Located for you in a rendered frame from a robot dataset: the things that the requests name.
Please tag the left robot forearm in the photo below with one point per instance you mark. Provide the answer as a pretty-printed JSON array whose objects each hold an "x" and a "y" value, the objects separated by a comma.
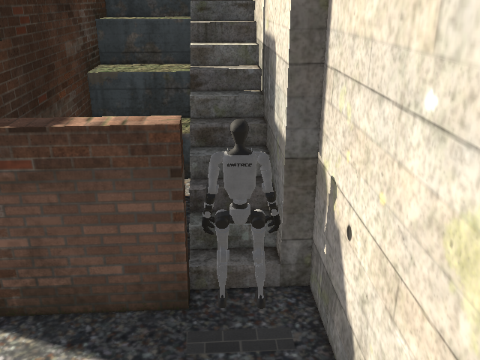
[{"x": 208, "y": 204}]

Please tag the left robot hand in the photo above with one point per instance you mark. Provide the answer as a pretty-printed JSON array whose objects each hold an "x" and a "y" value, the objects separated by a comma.
[{"x": 206, "y": 223}]

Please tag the right robot hand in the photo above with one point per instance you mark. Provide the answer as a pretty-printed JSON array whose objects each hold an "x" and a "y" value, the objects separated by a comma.
[{"x": 275, "y": 221}]

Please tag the left robot upper arm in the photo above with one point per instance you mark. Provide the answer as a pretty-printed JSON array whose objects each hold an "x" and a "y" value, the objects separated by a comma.
[{"x": 213, "y": 172}]

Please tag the humanoid robot torso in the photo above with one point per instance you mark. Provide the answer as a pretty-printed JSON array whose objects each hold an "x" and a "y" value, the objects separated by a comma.
[{"x": 239, "y": 177}]

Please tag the right robot upper arm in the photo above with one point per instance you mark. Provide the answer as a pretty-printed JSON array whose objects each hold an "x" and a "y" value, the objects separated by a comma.
[{"x": 266, "y": 171}]

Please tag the right robot forearm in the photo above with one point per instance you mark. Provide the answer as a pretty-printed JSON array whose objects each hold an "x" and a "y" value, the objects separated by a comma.
[{"x": 272, "y": 201}]

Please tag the humanoid robot head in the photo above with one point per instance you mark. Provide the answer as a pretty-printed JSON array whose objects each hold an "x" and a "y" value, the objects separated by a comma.
[{"x": 239, "y": 130}]

